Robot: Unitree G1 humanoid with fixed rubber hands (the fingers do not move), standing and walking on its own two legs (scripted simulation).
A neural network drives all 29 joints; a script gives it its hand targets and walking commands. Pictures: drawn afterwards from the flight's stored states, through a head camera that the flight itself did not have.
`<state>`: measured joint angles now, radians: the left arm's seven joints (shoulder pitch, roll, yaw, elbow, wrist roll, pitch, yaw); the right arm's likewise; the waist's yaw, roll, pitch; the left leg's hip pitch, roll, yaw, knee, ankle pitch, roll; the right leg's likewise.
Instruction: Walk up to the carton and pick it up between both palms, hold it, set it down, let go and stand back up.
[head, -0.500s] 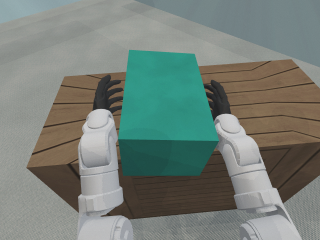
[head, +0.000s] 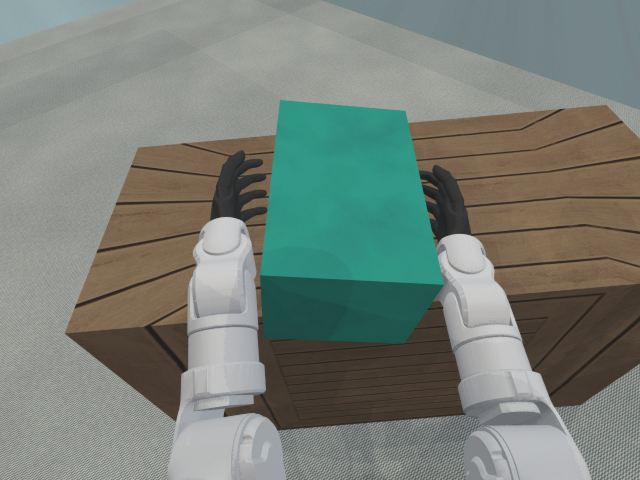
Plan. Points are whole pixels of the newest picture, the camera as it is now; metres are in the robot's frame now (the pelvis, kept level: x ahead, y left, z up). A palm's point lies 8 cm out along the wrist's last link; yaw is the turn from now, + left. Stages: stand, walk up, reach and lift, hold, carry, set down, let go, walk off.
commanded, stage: set down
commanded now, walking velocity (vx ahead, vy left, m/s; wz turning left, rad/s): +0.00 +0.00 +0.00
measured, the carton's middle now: (339, 216) +0.41 -0.01 +0.10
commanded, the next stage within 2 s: none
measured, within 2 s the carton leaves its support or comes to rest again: neither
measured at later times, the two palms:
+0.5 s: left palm (238, 223) +0.41 +0.12 +0.11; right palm (443, 223) +0.40 -0.15 +0.09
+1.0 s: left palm (244, 219) +0.43 +0.11 +0.09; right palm (441, 225) +0.41 -0.15 +0.08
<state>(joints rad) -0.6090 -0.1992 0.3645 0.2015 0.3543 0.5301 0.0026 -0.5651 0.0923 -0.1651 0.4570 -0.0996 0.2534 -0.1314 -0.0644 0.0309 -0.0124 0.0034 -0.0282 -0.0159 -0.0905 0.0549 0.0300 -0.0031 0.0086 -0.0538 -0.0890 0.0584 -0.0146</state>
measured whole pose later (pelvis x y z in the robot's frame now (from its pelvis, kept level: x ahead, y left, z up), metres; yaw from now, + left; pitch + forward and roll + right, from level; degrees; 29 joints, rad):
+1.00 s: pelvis +0.02 +0.00 +0.00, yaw +0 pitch +12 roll +0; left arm -0.78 -0.11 0.46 0.86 0.35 0.09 0.06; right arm -0.68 0.13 -0.45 0.79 -0.34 0.03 -0.10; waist -0.03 0.03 -0.20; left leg -0.19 -0.03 -0.02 -0.09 0.06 0.03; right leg -0.19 0.01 -0.06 -0.09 0.06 -0.02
